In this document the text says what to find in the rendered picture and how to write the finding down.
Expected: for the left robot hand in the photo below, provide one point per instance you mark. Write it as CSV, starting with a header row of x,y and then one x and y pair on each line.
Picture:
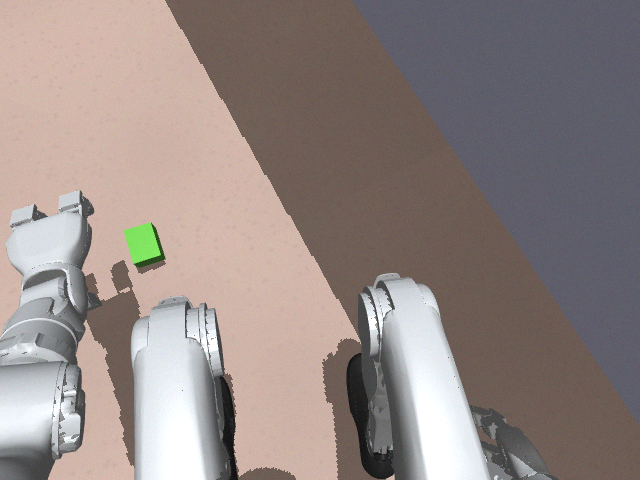
x,y
38,239

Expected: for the left robot arm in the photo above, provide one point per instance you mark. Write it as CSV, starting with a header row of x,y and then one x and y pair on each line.
x,y
42,405

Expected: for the left robot foot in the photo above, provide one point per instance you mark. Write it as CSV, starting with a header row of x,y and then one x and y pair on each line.
x,y
229,430

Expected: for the right robot foot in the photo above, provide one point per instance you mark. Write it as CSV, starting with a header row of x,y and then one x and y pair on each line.
x,y
377,465

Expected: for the small box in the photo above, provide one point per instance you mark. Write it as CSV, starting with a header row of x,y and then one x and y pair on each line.
x,y
144,245

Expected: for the right robot hand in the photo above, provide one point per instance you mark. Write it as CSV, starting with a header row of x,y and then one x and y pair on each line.
x,y
515,458

